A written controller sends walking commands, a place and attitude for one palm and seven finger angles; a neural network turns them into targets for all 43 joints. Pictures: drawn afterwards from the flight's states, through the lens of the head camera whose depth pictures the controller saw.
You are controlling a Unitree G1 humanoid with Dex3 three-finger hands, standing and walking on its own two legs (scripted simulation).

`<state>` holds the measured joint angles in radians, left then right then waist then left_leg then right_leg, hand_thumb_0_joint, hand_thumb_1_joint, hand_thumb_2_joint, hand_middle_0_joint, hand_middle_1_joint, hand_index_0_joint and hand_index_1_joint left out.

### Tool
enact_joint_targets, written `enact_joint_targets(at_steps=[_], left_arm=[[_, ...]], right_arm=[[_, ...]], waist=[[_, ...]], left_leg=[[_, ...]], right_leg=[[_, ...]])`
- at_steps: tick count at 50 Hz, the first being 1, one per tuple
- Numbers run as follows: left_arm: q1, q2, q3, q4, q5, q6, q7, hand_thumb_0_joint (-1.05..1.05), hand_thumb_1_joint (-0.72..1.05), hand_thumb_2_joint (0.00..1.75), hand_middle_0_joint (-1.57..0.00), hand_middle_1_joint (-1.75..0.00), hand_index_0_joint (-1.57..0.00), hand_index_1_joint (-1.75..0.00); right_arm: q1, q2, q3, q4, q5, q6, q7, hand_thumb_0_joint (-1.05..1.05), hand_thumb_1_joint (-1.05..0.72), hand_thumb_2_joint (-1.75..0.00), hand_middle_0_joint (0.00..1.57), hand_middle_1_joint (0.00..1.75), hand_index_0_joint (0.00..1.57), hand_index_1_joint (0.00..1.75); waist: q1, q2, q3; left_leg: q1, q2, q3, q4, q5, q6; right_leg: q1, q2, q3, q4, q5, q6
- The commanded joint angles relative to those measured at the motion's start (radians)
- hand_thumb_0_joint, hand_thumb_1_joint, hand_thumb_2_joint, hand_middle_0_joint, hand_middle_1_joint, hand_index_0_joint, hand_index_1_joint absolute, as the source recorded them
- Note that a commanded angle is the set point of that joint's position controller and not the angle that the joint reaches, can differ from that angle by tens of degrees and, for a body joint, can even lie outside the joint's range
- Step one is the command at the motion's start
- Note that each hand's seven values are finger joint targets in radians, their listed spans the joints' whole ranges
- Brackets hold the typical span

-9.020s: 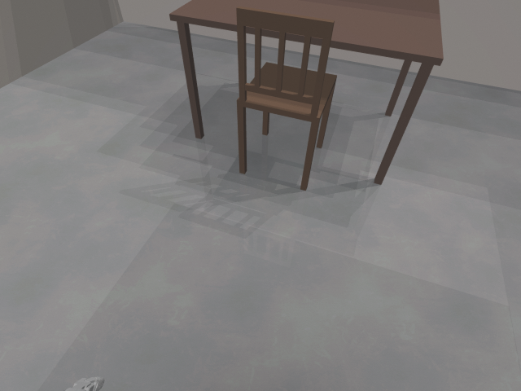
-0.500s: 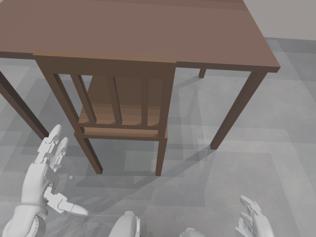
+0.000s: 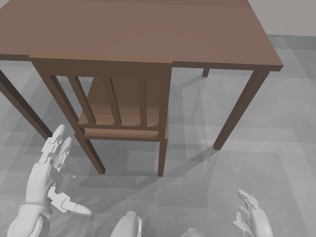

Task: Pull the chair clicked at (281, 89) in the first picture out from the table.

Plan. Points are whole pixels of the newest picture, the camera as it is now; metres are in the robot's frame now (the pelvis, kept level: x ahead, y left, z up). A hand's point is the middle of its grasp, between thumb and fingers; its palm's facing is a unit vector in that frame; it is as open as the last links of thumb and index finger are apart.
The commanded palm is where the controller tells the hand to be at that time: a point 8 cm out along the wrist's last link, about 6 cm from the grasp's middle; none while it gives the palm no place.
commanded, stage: aim the fingers beside a spindle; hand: left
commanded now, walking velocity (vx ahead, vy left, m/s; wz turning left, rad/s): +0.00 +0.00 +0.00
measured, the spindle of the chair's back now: (113, 103) +0.52 +0.18 -0.02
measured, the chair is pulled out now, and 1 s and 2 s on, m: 0.00 0.00 0.00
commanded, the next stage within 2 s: push the fingers through the gap in 1.90 s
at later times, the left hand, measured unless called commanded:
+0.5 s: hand (89, 161) +0.29 +0.19 +0.03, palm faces +0.02 -1.00 -0.04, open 16.9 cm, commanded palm +0.27 +0.24 +0.02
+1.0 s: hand (105, 147) +0.34 +0.16 +0.00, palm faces +0.00 -1.00 -0.02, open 17.0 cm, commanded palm +0.32 +0.21 +0.00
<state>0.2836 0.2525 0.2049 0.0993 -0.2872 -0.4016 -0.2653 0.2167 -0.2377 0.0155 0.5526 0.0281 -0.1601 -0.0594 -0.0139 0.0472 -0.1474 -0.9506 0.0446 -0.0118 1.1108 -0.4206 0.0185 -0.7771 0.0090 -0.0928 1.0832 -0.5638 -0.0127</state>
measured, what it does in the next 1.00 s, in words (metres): stands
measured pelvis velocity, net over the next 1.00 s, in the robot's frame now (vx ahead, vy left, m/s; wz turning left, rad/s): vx -0.01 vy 0.00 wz -0.03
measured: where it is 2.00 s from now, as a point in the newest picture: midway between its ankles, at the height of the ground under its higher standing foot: outside the picture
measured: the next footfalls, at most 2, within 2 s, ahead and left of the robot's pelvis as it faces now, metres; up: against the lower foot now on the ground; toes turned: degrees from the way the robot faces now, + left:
none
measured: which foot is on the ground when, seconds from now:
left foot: down 0.00-1.00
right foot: down 0.00-1.00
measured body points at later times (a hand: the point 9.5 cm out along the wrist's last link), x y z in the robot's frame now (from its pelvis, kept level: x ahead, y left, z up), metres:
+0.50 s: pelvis +0.00 -0.01 -0.01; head +0.08 +0.00 +0.43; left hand +0.28 +0.24 +0.03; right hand +0.15 -0.26 -0.11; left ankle +0.06 +0.11 -0.66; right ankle -0.02 -0.12 -0.66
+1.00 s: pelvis -0.01 +0.00 -0.03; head +0.09 +0.01 +0.41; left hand +0.33 +0.22 +0.01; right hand +0.13 -0.26 -0.13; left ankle +0.06 +0.11 -0.66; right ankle -0.02 -0.12 -0.66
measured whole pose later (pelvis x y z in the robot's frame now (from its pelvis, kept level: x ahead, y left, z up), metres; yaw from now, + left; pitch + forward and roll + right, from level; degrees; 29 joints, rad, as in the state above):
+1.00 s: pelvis -0.01 +0.00 -0.03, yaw -2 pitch +20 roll -3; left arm -0.13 0.22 0.17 0.44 -0.20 -0.45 -0.15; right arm 0.22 -0.25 0.01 0.58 0.01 -0.06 -0.03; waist -0.04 0.03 -0.17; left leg -1.12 0.06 0.01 1.22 -0.45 0.02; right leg -0.97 0.01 -0.07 1.22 -0.60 -0.01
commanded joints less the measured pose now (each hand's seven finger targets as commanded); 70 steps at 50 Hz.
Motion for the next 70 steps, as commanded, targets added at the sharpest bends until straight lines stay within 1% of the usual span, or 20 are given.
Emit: enact_joint_targets(at_steps=[1, 5, 8, 11, 14, 17, 22, 28, 31, 34, 36, 39, 40, 41, 47, 50, 59, 62, 66, 70], left_arm=[[-0.124, 0.131, 0.059, -0.176, -0.006, -0.077, 0.002, 0.0, -0.5, 0.3, -0.06, -0.08, -0.06, -0.08], [-0.159, 0.157, 0.078, -0.141, 0.002, -0.077, 0.008, 0.0, -0.5, 0.3, -0.06, -0.08, -0.06, -0.08], [-0.195, 0.132, 0.047, -0.148, 0.006, -0.081, 0.013, 0.0, -0.5, 0.3, -0.06, -0.08, -0.06, -0.08], [-0.201, 0.129, 0.045, -0.135, 0.01, -0.082, 0.026, 0.0, -0.5, 0.3, -0.06, -0.08, -0.06, -0.08], [-0.205, 0.16, 0.084, -0.089, 0.012, -0.078, 0.037, 0.0, -0.5, 0.3, -0.06, -0.08, -0.06, -0.08], [-0.225, 0.166, 0.097, -0.073, 0.009, -0.084, 0.036, 0.0, -0.5, 0.3, -0.06, -0.08, -0.06, -0.08], [-0.343, 0.125, 0.042, -0.036, 0.014, -0.101, 0.027, 0.0, -0.5, 0.3, -0.06, -0.08, -0.06, -0.08], [-0.37, 0.137, 0.046, -0.017, 0.02, -0.108, 0.034, 0.0, -0.5, 0.3, -0.06, -0.08, -0.06, -0.08], [-0.424, 0.128, 0.037, 0.021, 0.031, -0.101, 0.05, 0.0, -0.5, 0.3, -0.06, -0.08, -0.06, -0.08], [-0.45, 0.163, 0.078, 0.053, 0.039, -0.106, 0.069, 0.0, -0.5, 0.3, -0.06, -0.08, -0.06, -0.08], [-0.513, 0.126, 0.03, 0.041, 0.048, -0.11, 0.072, 0.0, -0.5, 0.3, -0.06, -0.08, -0.06, -0.08], [-0.547, 0.117, 0.015, 0.06, 0.059, -0.113, 0.085, 0.0, -0.5, 0.3, -0.06, -0.08, -0.06, -0.08], [-0.525, 0.13, 0.034, 0.081, 0.061, -0.112, 0.091, 0.0, -0.5, 0.3, -0.06, -0.08, -0.06, -0.08], [-0.546, 0.1, 0.001, 0.071, 0.063, -0.111, 0.091, 0.0, -0.5, 0.3, -0.06, -0.08, -0.06, -0.08], [-0.606, 0.114, 0.023, 0.151, 0.081, -0.109, 0.122, 0.0, -0.5, 0.3, -0.06, -0.08, -0.06, -0.08], [-0.65, 0.121, 0.025, 0.141, 0.091, -0.126, 0.133, 0.0, -0.5, 0.3, -0.06, -0.08, -0.06, -0.08], [-0.765, 0.107, 0.006, 0.252, 0.107, -0.134, 0.146, 0.0, -0.5, 0.3, -0.06, -0.08, -0.06, -0.08], [-0.825, 0.109, 0.011, 0.286, 0.111, -0.143, 0.155, 0.0, -0.5, 0.3, -0.06, -0.08, -0.06, -0.08], [-0.841, 0.133, 0.033, 0.261, 0.121, -0.161, 0.168, 0.0, -0.5, 0.3, -0.06, -0.08, -0.06, -0.08], [-0.731, 0.155, 0.064, 0.267, 0.113, -0.143, 0.162, 0.0, -0.5, 0.3, -0.06, -0.08, -0.06, -0.08]], right_arm=[[-0.021, -0.137, -0.062, -0.131, -0.004, -0.055, -0.007, 0.0, -0.9, -0.9, 0.2, 0.3, 0.2, 0.3], [-0.019, -0.141, -0.063, -0.128, -0.005, -0.047, -0.007, 0.0, -0.9, -0.9, 0.2, 0.3, 0.2, 0.3], [-0.021, -0.139, -0.061, -0.132, -0.005, -0.046, -0.003, 0.0, -0.9, -0.9, 0.2, 0.3, 0.2, 0.3], [-0.02, -0.139, -0.062, -0.132, -0.006, -0.039, 0.0, 0.0, -0.9, -0.9, 0.2, 0.3, 0.2, 0.3], [-0.016, -0.142, -0.064, -0.122, -0.01, -0.028, 0.002, 0.0, -0.9, -0.9, 0.2, 0.3, 0.2, 0.3], [-0.015, -0.142, -0.065, -0.12, -0.008, -0.018, 0.005, 0.0, -0.9, -0.9, 0.2, 0.3, 0.2, 0.3], [-0.007, -0.146, -0.064, -0.109, -0.009, -0.015, 0.005, 0.0, -0.9, -0.9, 0.2, 0.3, 0.2, 0.3], [0.0, -0.152, -0.067, -0.102, -0.013, -0.011, 0.007, 0.0, -0.9, -0.9, 0.2, 0.3, 0.2, 0.3], [0.001, -0.152, -0.066, -0.097, -0.015, 0.001, 0.011, 0.0, -0.9, -0.9, 0.2, 0.3, 0.2, 0.3], [0.008, -0.156, -0.068, -0.094, -0.017, 0.013, 0.012, 0.0, -0.9, -0.9, 0.2, 0.3, 0.2, 0.3], [0.004, -0.152, -0.065, -0.097, -0.017, 0.018, 0.016, 0.0, -0.9, -0.9, 0.2, 0.3, 0.2, 0.3], [0.013, -0.155, -0.068, -0.092, -0.02, 0.025, 0.017, 0.0, -0.9, -0.9, 0.2, 0.3, 0.2, 0.3], [0.015, -0.156, -0.07, -0.093, -0.02, 0.03, 0.019, 0.0, -0.9, -0.9, 0.2, 0.3, 0.2, 0.3], [0.013, -0.154, -0.069, -0.094, -0.021, 0.032, 0.021, 0.0, -0.9, -0.9, 0.2, 0.3, 0.2, 0.3], [0.019, -0.156, -0.069, -0.09, -0.023, 0.062, 0.027, 0.0, -0.9, -0.9, 0.2, 0.3, 0.2, 0.3], [0.024, -0.156, -0.071, -0.088, -0.027, 0.069, 0.029, 0.0, -0.9, -0.9, 0.2, 0.3, 0.2, 0.3], [0.041, -0.16, -0.07, -0.067, -0.027, 0.095, 0.034, 0.0, -0.9, -0.9, 0.2, 0.3, 0.2, 0.3], [0.043, -0.16, -0.071, -0.062, -0.029, 0.103, 0.034, 0.0, -0.9, -0.9, 0.2, 0.3, 0.2, 0.3], [0.055, -0.159, -0.073, -0.062, -0.035, 0.111, 0.04, 0.0, -0.9, -0.9, 0.2, 0.3, 0.2, 0.3], [0.058, -0.157, -0.073, -0.078, -0.03, 0.131, 0.047, 0.0, -0.9, -0.9, 0.2, 0.3, 0.2, 0.3]], waist=[[-0.023, 0.013, -0.219], [-0.019, 0.007, -0.225], [-0.019, 0.038, -0.24], [-0.02, 0.018, -0.262], [-0.015, -0.012, -0.258], [-0.012, 0.003, -0.27], [-0.041, 0.002, -0.258], [-0.029, 0.014, -0.304], [-0.04, 0.0, -0.3], [-0.029, -0.017, -0.307], [-0.039, 0.032, -0.321], [-0.045, 0.016, -0.343], [-0.033, 0.014, -0.344], [-0.044, 0.018, -0.354], [-0.044, -0.015, -0.338], [-0.039, 0.025, -0.38], [-0.062, -0.005, -0.351], [-0.069, -0.018, -0.374], [-0.048, 0.044, -0.466], [-0.031, 0.015, -0.481]], left_leg=[[0.292, -0.021, -0.035, -0.125, 0.155, 0.016], [0.269, -0.021, -0.03, -0.113, 0.156, 0.017], [0.286, -0.02, -0.031, -0.115, 0.152, 0.014], [0.28, -0.02, -0.025, -0.104, 0.171, 0.018], [0.248, -0.019, -0.022, -0.095, 0.174, 0.018], [0.239, -0.021, -0.015, -0.088, 0.177, 0.016], [0.23, -0.018, -0.018, -0.071, 0.146, 0.018], [0.248, -0.015, -0.025, -0.07, 0.166, 0.016], [0.227, -0.016, -0.025, -0.057, 0.153, 0.017], [0.213, -0.013, -0.03, -0.056, 0.145, 0.015], [0.235, -0.014, -0.03, -0.052, 0.147, 0.012], [0.253, -0.01, -0.038, -0.046, 0.159, 0.012], [0.255, -0.009, -0.039, -0.049, 0.164, 0.009], [0.264, -0.009, -0.037, -0.044, 0.173, 0.011], [0.211, -0.012, -0.034, -0.028, 0.142, 0.009], [0.246, -0.011, -0.036, -0.018, 0.171, 0.005], [0.19, -0.012, -0.04, 0.009, 0.129, 0.007], [0.171, -0.016, -0.035, 0.023, 0.108, 0.009], [0.231, -0.014, -0.039, 0.033, 0.19, 0.003], [0.21, -0.015, -0.023, 0.028, 0.243, 0.004]], right_leg=[[-0.034, 0.02, 0.037, -0.167, 0.206, -0.001], [-0.034, 0.019, 0.047, -0.16, 0.209, -0.001], [-0.046, 0.016, 0.043, -0.153, 0.201, -0.003], [-0.038, 0.017, 0.051, -0.148, 0.228, 0.0], [-0.029, 0.019, 0.055, -0.142, 0.239, 0.001], [-0.021, 0.016, 0.064, -0.139, 0.252, 0.001], [-0.074, 0.016, 0.065, -0.131, 0.216, 0.003], [-0.08, 0.015, 0.059, -0.111, 0.227, -0.002], [-0.105, 0.017, 0.06, -0.1, 0.219, 0.001], [-0.109, 0.021, 0.057, -0.089, 0.203, -0.003], [-0.131, 0.018, 0.054, -0.08, 0.202, -0.005], [-0.149, 0.021, 0.05, -0.071, 0.204, -0.006], [-0.148, 0.02, 0.049, -0.07, 0.208, -0.007], [-0.154, 0.019, 0.047, -0.067, 0.218, -0.005], [-0.17, 0.02, 0.05, -0.055, 0.199, -0.005], [-0.185, 0.019, 0.05, -0.041, 0.216, -0.009], [-0.234, 0.022, 0.052, -0.026, 0.185, -0.009], [-0.235, 0.02, 0.059, -0.025, 0.171, -0.006], [-0.229, 0.021, 0.056, 0.004, 0.228, -0.012], [-0.155, 0.023, 0.063, 0.003, 0.31, -0.009]])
